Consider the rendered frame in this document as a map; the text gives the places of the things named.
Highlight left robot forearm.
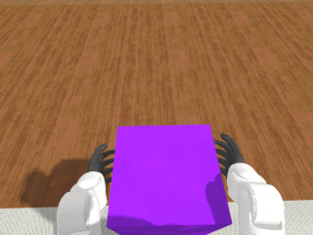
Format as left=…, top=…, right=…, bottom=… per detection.
left=57, top=171, right=108, bottom=235

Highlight carton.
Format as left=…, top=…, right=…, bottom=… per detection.
left=107, top=124, right=233, bottom=235

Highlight right robot forearm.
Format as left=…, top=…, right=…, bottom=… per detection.
left=227, top=163, right=286, bottom=235

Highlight left robot hand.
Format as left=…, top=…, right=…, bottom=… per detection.
left=87, top=143, right=115, bottom=184

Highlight right robot hand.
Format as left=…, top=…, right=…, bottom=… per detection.
left=213, top=133, right=244, bottom=178

